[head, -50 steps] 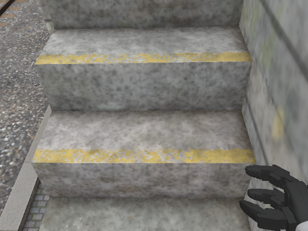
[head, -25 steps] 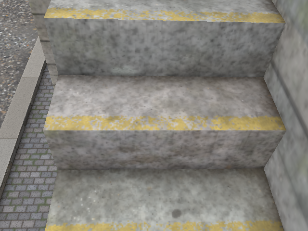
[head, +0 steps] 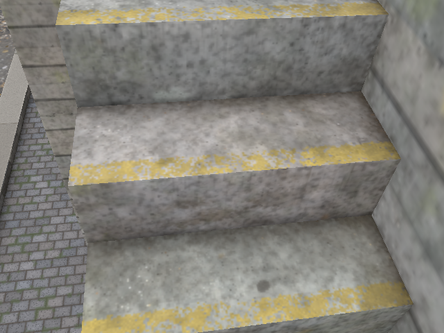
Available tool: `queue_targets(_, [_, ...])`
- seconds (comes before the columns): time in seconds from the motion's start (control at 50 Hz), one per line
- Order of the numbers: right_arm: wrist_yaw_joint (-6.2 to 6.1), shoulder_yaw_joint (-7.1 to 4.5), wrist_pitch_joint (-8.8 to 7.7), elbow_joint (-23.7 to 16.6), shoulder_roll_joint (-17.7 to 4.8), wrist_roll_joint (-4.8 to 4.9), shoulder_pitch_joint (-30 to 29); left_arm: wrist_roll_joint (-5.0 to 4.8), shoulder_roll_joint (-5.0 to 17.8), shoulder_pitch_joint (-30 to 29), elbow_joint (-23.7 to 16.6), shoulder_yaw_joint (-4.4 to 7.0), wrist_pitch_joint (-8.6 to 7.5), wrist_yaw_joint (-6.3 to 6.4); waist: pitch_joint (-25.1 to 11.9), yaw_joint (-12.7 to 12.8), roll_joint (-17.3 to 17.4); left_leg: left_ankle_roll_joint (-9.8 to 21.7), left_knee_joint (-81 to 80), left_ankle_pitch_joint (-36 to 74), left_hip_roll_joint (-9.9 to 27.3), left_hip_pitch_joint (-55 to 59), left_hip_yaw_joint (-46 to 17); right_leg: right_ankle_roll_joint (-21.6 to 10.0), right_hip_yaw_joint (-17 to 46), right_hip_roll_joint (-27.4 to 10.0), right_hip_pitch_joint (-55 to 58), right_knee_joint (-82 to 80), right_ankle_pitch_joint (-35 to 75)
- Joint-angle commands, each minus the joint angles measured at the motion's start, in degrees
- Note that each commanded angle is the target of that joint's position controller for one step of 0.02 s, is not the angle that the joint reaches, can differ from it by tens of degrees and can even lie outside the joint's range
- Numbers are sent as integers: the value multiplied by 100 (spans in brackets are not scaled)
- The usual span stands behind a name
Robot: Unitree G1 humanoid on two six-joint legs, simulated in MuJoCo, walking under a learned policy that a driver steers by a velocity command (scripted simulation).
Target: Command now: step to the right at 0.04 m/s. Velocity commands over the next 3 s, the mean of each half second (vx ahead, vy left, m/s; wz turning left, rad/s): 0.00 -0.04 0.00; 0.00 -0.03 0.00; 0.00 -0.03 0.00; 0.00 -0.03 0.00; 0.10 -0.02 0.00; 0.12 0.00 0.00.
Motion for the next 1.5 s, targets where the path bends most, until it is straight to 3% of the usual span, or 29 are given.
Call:
queue_targets(0.02, [32, 14, -160, -236, -409, 20, -117, -28, 457, 117, -69, 64, -19, 0, 79, 61, 575, -278, -504, 679, 1187, 143, -1267, -201, 423, -251, -380, -248, -336])
queue_targets(0.14, [-13, 65, -194, -187, -641, 16, 45, -22, 555, 3, 44, 68, -60, -59, 91, 19, 488, -340, -435, 1260, 1167, 294, -1182, -129, 399, -259, -424, -284, -100])
queue_targets(0.24, [-19, 89, -196, -194, -698, 14, 82, -4, 585, -48, 95, 63, -90, -81, 96, -7, 415, -289, -392, 1472, 1131, 325, -1108, -120, 377, -258, -388, -343, 134])
queue_targets(0.26, [-36, 55, -148, -201, -755, -19, 8, 12, 501, -76, 65, 26, -132, -106, 110, 14, 402, -310, -384, 1515, 1116, 349, -1111, -116, 361, -272, -390, -373, 238])
queue_targets(0.4, [-16, 47, -120, -256, -794, -18, -17, 45, 590, -158, 71, 17, -232, -157, -3, 18, 341, -249, -402, 1517, 1086, 408, -1026, -160, 346, -277, -270, -454, 564])
queue_targets(0.44, [40, 72, -123, -280, -754, -9, -111, 114, 600, -198, 55, 7, -254, -152, 19, 42, 377, -216, -415, 1263, 1082, 372, -1009, -184, 385, -278, -223, -556, 413])
queue_targets(0.54, [142, 85, -140, -284, -785, -19, -117, 103, 671, -197, 57, 10, -273, -121, 47, 36, 402, -129, -386, 1182, 1048, 283, -988, -238, 377, -277, -136, -608, 631])
queue_targets(0.56, [110, 97, -131, -391, -752, 25, -185, 68, 700, -212, 40, 27, -306, -121, 26, 49, 374, -177, -412, 1118, 1101, 268, -1019, -206, 390, -296, -68, -667, 646])
queue_targets(0.64, [99, 107, -134, -479, -824, -1, -203, 77, 710, -301, 13, 39, -354, -144, -41, 41, 342, -184, -393, 1114, 1107, 271, -1020, -210, 399, -308, 38, -702, 856])
queue_targets(0.66, [104, 112, -137, -496, -825, -2, -200, 81, 716, -297, 9, 43, -359, -151, -51, 45, 335, -180, -387, 1116, 1110, 274, -1020, -213, 400, -308, 56, -713, 878])
queue_targets(0.68, [61, 134, -97, -477, -750, 55, -210, 99, 672, -332, -13, 35, -356, -189, -74, 94, 352, -156, -393, 1255, 1099, 340, -998, -213, 379, -324, 84, -726, 1007])
queue_targets(0.8, [22, 125, -27, -575, -823, 40, -236, 151, 719, -371, -30, 33, -390, -275, -77, 96, 320, -168, -374, 1403, 1110, 384, -969, -207, 367, -307, 105, -762, 1061])
queue_targets(0.88, [58, 109, -13, -566, -835, 43, -190, 111, 757, -376, -24, 40, -397, -253, -71, 115, 357, -197, -392, 1236, 1107, 339, -985, -238, 386, -304, 135, -778, 951])
queue_targets(1.5, [87, 149, -79, -504, -794, 46, -296, 105, 778, -389, 26, 46, -419, -264, 33, 163, 394, -172, -398, 840, 1134, 235, -1083, -235, 406, -288, -43, -835, 465])
Next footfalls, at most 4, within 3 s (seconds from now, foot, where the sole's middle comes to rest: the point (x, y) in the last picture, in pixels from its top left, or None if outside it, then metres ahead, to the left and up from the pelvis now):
none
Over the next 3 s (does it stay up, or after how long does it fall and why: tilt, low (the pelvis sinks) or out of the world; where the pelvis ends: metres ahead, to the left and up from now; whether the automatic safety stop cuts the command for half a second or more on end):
stays up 0.01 -0.06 0.00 its command is cut before an obstacle from the start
